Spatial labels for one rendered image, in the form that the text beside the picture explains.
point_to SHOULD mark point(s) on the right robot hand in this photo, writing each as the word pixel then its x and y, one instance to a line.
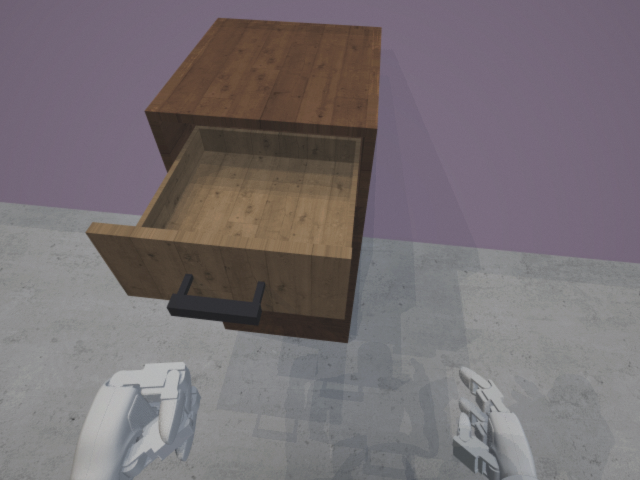
pixel 498 432

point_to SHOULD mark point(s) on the drawer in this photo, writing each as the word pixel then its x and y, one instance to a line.
pixel 240 206

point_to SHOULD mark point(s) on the handle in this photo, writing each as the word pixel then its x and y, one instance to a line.
pixel 224 310

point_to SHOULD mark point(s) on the cabinet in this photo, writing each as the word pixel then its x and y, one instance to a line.
pixel 292 77

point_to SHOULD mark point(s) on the left robot hand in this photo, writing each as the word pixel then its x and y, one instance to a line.
pixel 156 402

